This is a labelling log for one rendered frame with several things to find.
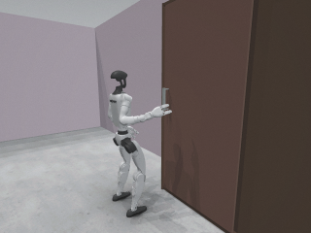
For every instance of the handle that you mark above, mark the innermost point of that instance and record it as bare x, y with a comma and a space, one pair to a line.
164, 97

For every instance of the right robot upper arm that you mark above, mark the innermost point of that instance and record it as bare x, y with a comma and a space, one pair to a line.
125, 105

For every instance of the robot left hand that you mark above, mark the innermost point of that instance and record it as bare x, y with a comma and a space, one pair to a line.
130, 129

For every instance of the right robot foot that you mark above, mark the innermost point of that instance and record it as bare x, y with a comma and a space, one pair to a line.
139, 210

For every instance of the wardrobe door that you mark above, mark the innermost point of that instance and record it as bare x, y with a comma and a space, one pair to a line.
274, 178
207, 47

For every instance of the right robot forearm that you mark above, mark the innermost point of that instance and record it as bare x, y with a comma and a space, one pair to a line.
136, 119

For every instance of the left robot upper arm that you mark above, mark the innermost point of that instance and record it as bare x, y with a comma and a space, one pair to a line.
109, 109

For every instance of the robot right hand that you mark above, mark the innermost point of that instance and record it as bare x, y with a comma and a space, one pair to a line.
158, 112

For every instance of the right robot thigh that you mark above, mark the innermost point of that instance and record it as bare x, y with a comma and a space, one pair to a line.
133, 148

